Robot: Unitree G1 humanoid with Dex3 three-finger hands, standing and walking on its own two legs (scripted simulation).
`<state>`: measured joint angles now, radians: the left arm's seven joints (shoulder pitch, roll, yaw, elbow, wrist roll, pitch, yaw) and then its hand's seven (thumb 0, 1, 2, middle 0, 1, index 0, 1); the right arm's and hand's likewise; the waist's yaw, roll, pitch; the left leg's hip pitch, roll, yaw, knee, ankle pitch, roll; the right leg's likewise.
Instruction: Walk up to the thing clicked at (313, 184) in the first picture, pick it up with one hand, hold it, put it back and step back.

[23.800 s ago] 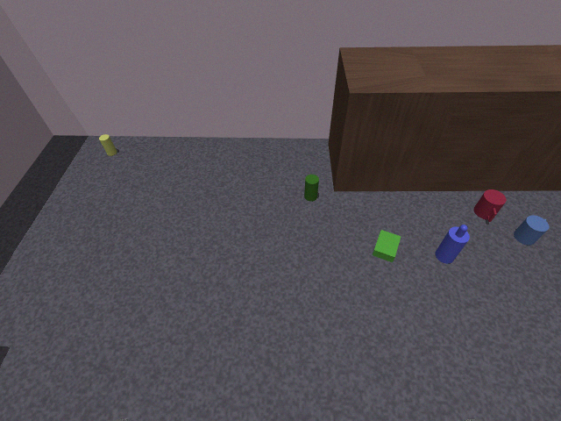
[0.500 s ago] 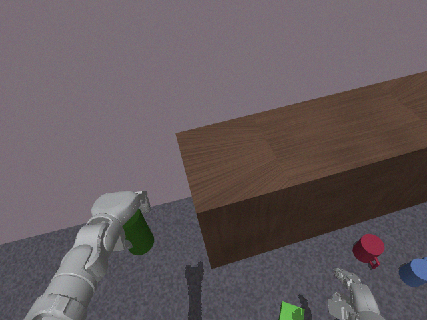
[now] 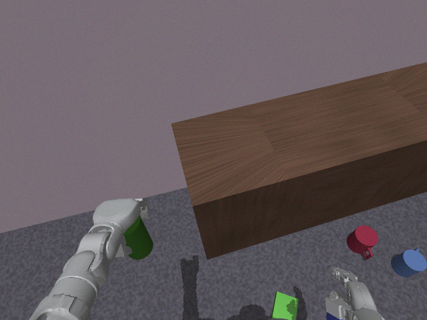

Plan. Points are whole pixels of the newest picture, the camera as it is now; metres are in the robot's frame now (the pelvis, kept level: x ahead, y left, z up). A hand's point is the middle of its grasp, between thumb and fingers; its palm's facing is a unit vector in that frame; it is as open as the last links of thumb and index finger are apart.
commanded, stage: crouch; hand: left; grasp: from above
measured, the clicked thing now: (133, 235) +0.30 +0.21 -0.10
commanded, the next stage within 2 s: lower in 1.68 s
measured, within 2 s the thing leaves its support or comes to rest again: neither
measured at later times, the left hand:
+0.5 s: hand (154, 252) +0.32 +0.22 -0.30, palm faces -0.41 +0.04 -0.91, open 10.0 cm
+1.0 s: hand (168, 264) +0.34 +0.21 -0.48, palm faces -0.43 +0.01 -0.90, open 9.9 cm
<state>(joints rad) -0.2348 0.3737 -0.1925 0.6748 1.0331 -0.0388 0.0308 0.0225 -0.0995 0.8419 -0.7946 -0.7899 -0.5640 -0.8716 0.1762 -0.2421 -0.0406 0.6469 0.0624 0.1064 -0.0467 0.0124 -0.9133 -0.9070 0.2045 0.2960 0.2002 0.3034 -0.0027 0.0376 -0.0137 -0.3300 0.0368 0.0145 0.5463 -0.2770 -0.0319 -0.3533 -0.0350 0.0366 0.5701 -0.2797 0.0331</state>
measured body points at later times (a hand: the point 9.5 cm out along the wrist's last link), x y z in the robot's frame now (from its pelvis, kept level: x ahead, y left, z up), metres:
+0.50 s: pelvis -0.06 +0.01 -0.18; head +0.08 +0.02 +0.25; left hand +0.34 +0.21 -0.25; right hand +0.00 -0.27 -0.31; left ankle +0.00 +0.14 -0.73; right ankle +0.01 -0.14 -0.73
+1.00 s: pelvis -0.08 +0.01 -0.31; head +0.12 +0.03 +0.09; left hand +0.35 +0.21 -0.43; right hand +0.00 -0.27 -0.44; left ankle +0.00 +0.14 -0.73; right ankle +0.01 -0.14 -0.73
